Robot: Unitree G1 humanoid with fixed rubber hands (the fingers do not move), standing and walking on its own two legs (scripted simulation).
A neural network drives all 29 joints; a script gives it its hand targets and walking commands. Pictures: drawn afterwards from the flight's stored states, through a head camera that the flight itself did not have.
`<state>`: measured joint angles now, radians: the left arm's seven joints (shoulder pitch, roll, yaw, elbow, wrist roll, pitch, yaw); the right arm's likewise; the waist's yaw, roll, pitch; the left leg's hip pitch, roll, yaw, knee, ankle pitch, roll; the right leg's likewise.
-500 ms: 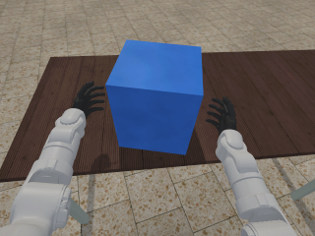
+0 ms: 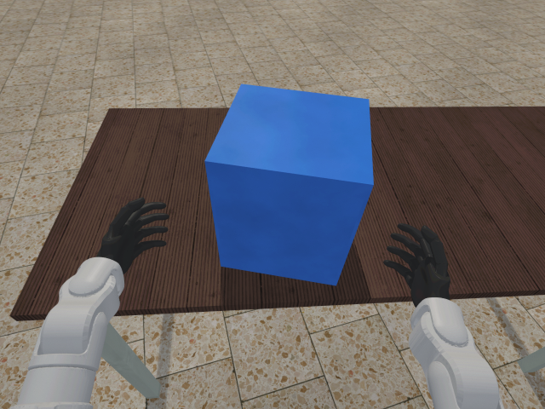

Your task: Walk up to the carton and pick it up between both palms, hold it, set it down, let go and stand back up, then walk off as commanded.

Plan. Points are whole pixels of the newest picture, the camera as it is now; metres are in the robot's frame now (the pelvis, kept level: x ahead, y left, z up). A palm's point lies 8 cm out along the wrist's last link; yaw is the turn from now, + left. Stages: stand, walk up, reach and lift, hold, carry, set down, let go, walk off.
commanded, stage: set down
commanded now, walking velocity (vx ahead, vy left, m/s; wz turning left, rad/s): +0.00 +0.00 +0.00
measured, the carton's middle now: (290, 188) +0.45 -0.01 +0.08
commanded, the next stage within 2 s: none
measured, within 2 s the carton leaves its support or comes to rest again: neither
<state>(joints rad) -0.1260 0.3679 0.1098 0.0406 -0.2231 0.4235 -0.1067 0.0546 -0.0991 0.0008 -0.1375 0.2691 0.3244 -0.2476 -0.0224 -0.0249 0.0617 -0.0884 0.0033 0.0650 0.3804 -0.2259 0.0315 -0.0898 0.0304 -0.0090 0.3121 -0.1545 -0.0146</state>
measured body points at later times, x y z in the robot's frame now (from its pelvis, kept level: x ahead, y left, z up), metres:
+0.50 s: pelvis +0.00 +0.00 +0.00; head -0.01 +0.01 +0.45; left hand +0.21 +0.24 +0.07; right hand +0.20 -0.19 +0.07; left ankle -0.01 +0.09 -0.75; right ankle +0.01 -0.11 -0.75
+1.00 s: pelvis +0.02 +0.00 +0.00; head +0.05 +0.02 +0.45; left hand +0.20 +0.26 +0.03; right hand +0.19 -0.19 +0.03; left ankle -0.01 +0.09 -0.75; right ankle +0.01 -0.11 -0.75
